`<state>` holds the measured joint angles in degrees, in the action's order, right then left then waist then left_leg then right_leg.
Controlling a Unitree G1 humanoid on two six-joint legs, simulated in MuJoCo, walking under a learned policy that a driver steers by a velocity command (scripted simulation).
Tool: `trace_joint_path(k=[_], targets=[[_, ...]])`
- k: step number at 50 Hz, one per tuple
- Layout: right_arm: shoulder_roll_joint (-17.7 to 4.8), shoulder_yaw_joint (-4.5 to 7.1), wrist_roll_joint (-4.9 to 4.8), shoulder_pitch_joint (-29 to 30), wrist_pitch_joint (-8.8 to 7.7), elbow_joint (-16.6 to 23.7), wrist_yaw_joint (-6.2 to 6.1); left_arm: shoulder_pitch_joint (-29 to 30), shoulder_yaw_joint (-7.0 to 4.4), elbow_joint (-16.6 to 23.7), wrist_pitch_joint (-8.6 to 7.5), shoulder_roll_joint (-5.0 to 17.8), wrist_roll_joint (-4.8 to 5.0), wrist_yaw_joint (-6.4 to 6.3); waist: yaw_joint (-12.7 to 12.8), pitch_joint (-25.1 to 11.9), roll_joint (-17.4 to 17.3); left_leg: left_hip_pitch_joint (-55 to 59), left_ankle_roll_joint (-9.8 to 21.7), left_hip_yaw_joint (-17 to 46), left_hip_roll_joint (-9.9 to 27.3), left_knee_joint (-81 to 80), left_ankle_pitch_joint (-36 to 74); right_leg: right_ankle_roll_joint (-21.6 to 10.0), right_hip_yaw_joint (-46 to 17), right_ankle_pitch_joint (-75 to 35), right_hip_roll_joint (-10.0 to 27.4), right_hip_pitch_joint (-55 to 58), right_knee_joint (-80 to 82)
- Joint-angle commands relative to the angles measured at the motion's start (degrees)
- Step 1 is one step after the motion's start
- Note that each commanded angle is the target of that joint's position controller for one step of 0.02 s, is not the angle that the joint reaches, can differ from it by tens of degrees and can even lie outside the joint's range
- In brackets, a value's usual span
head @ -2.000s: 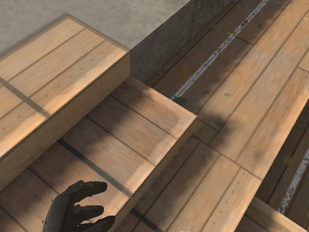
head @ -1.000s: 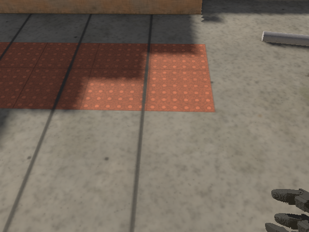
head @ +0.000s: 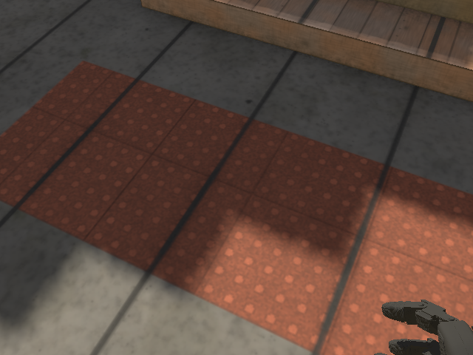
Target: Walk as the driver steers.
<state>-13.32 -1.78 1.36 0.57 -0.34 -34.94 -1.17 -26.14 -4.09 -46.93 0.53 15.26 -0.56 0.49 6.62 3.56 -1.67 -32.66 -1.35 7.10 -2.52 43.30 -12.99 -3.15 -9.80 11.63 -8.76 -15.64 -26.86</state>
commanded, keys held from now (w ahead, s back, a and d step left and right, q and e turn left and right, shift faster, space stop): e+shift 0.88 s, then shift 0.08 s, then w+shift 0.04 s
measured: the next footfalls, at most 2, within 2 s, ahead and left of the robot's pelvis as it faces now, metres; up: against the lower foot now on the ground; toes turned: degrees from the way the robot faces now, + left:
left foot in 0.08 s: +0.16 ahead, +0.10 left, +0.00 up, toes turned -11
right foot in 0.46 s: +0.02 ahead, -0.11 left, +0.00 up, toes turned -29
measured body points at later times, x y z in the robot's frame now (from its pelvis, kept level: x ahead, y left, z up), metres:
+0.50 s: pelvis +0.03 -0.01 -0.02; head +0.04 -0.05 +0.43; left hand +0.31 +0.15 -0.08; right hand +0.00 -0.32 -0.13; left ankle +0.12 +0.11 -0.72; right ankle -0.01 -0.09 -0.74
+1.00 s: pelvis +0.06 -0.02 +0.00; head +0.09 -0.04 +0.45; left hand +0.37 +0.07 -0.11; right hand -0.06 -0.32 -0.08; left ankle +0.16 +0.02 -0.74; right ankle -0.02 -0.09 -0.72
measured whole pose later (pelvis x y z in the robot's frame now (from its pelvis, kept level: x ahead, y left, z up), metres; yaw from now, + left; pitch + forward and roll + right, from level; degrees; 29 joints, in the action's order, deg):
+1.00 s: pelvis +0.06 -0.02 +0.00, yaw -55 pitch +1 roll +0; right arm -17.3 1.1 1.1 -7.6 0.9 -37.6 -2.2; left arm -14.2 -4.9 -38.0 3.5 20.3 -0.9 0.5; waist 1.6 2.5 2.4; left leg -17.5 1.6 5.1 -4.1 28.9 -11.6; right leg -1.8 -18.0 22.8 -12.5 -19.4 -39.7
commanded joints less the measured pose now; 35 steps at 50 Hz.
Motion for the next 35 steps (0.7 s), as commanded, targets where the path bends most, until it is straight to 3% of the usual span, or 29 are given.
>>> trace_joint_path(k=[1,2,3,4,5,6,7,8,9,11,17,19,21,22,23,24,25,26,27,28,30,32,35], targets=[[-6.5,2.06,-0.66,-5.4,-1.37,2.4,-0.87,5.4,-3.11,6.7,0.41,10.6,-0.17,-0.47,-6.5,-7.6,8.8,12.7,0.7,-0.9,-2.1,-8.6,0.4,-4.9,-17.5,-26.5,11.4,0.5,0.1],[-6.2,2.04,-0.65,-7.9,-2.14,1.8,-1.07,7.1,-3.22,7.5,0.73,10.4,0.24,-0.59,-8.0,-6.4,8.6,17.5,1.3,-1.1,-1.6,-16.5,4.7,-3.1,-17.9,-21.4,9.8,-1.7,-1.9],[-7.8,2.48,-0.16,-9.9,-2.89,1.4,-1.53,6.5,-2.88,8.1,0.72,8.5,0.8,-0.64,-7.5,-6.5,5.9,23.7,2.8,2.4,4.2,-21.2,8.7,-0.7,-16.4,-10.2,7.7,-5.5,-5.9],[-12.0,3.35,0.02,-9.8,-2.68,2.4,-2.2,0.6,-1.83,8.7,0.75,3.6,1.01,-0.66,-4.0,-10.9,-6.9,31.5,6.9,15.1,20.6,-21.7,20.4,1.9,-6.5,17.7,2.6,-10.0,-18.9],[-12.4,3.7,-0.26,-10.4,-1.4,2.6,-2.2,-1.9,-2.44,9.5,1.23,6.8,0.54,-1.18,-4.2,-13.7,-12.8,32.1,14.6,26.1,28.7,-23.5,26.2,2.8,3.8,30.7,-2.2,-16.0,-29.1],[-9.7,3.59,-0.83,-10.8,-0.68,2.5,-2.19,0.2,-2.9,8.8,1.69,9.5,-1.34,-1.11,-4.6,-11.6,-8.1,30.1,16.3,24.0,27.3,-24.1,24.1,3.6,6.1,25.9,2.8,-18.3,-36.9],[-6.3,2.75,-0.8,-9.1,-0.41,2.9,-2.25,3.6,-3.2,8.5,2.14,9.9,-1.44,-0.63,-4.6,-8.5,-4.8,26.5,14.9,17.0,22.9,-24.7,21.0,4.4,5.9,20.9,4.6,-18.1,-39.2],[-5.7,2.62,-0.26,-6.9,-0.09,3.1,-2.23,4.8,-3.16,8.5,2.79,9.0,-1.06,-0.11,-3.8,-6.5,-4.4,23.5,13.5,10.8,19.4,-25.7,19.8,5.6,6.2,17.6,5.8,-17.1,-40.8],[-6.2,2.9,0.13,-6.1,-0.07,3.2,-2.36,5.2,-3.01,8.8,3.5,8.7,-0.89,0.45,-3.5,-6.0,-6.5,21.9,13.1,6.2,17.5,-25.8,21.9,6.4,7.4,15.2,6.4,-16.5,-43.1],[-6.5,3.36,0.6,-6.8,-0.12,2.9,-1.99,6.3,-2.54,9.5,4.3,8.0,-0.04,1.16,-3.6,-6.7,-7.0,20.8,12.8,0.2,15.7,-25.5,24.4,7.2,8.8,12.6,6.9,-15.3,-43.9],[-10.1,5.64,1.17,-10.5,-0.48,1.5,-1.04,14.7,-0.87,14.3,4.99,6.1,0.4,3.11,-6.3,-7.4,-8.5,21.0,11.9,-6.7,18.9,-25.1,14.1,5.3,11.0,12.3,10.5,-9.3,-25.9],[-11.9,6.54,1.36,-11.4,-0.38,1.2,-0.49,15.8,-0.91,15.2,4.84,6.9,0.77,3.37,-7.0,-8.2,-9.8,20.6,10.6,-9.0,19.7,-23.4,12.8,4.1,13.8,13.8,9.4,-4.5,-19.6],[-13.1,7.22,0.76,-12.4,-0.07,0.8,0.01,15.8,-1.17,15.9,4.62,7.5,0.92,3.43,-6.7,-8.4,-9.6,20.5,8.6,-10.9,20.6,-19.7,11.2,2.8,15.7,11.7,8.4,-0.7,-11.9],[-13.2,7.45,0.2,-12.7,0.21,0.6,0.24,13.8,-1.33,15.3,4.31,7.5,0.76,3.2,-5.2,-8.6,-7.4,18.1,5.9,-13.4,19.8,-15.2,8.1,1.9,16.1,7.8,7.2,4.1,-5.3],[-12.3,7.58,0.16,-15.5,0.64,-0.3,0.51,10.1,-1.91,13.6,3.67,9.3,0.09,2.47,-4.2,-7.9,-0.3,12.3,1.9,-16.8,17.5,-6.7,1.3,0.9,10.7,4.1,7.8,10.2,2.1],[-8.2,6.79,0.62,-18.4,1.48,0.7,0.97,8.9,-3.07,14.2,3.01,15.9,-0.12,1.27,-5.8,-4.7,17.3,-2.8,-2.9,-20.9,10.7,9.8,-22.0,-2.6,-11.8,-5.7,22.7,14.2,8.6],[-8.2,5.99,1.27,-10.4,2.7,5.5,-0.12,7.5,-4.97,16.4,2.85,22.2,-0.54,0.74,-1.9,-3.9,19.7,-11.0,-4.1,-10.7,4.2,16.7,-26.7,-11.4,-26.3,-17.9,31.0,8.4,9.4],[-9.3,6.13,0.78,-7.6,3.07,5.6,-0.42,6.2,-4.47,15.0,2.96,18.9,-0.9,0.36,-1.7,-3.5,12.6,-10.7,-3.3,-5.6,5.9,21.0,-22.1,-12.5,-20.3,-19.6,27.7,9.4,7.9],[-9.0,5.99,-0.1,-8.9,2.7,4.6,-0.46,10.1,-3.78,15.2,3.21,17.0,-0.82,-0.19,-4.0,-2.3,12.4,-10.0,-2.6,-4.6,6.0,20.0,-15.9,-11.1,-16.0,-14.1,24.0,6.8,8.2],[-9.9,6.24,-0.17,-10.2,2.06,3.0,-0.39,14.6,-3.38,15.9,3.48,15.2,-0.71,-0.44,-6.1,-2.1,11.0,-7.9,-2.3,-4.1,6.3,18.9,-10.1,-8.9,-12.3,-10.5,19.6,5.6,8.4],[-11.0,6.67,0.95,-13.1,1.82,0.5,0.04,16.8,-2.49,16.4,3.3,12.8,0.07,-0.51,-7.1,-5.6,10.4,-4.1,-2.1,-4.9,5.0,20.5,-6.5,-8.1,-9.3,-17.8,16.3,5.5,6.6],[-10.0,6.31,0.67,-12.6,2.11,0.2,0.42,14.2,-2.58,15.4,2.91,12.7,0.34,-0.22,-6.5,-7.2,7.2,-3.6,-2.1,-4.4,4.1,19.0,-6.0,-8.1,-10.7,-19.1,15.8,6.9,5.6],[-8.9,5.61,0.25,-9.9,2.4,0.7,0.32,11.4,-3.05,14.5,2.8,13.4,0.14,-0.29,-4.8,-6.6,7.7,-5.2,-2.0,-3.0,2.7,13.3,-6.1,-8.9,-15.4,-14.5,15.4,9.2,5.3]])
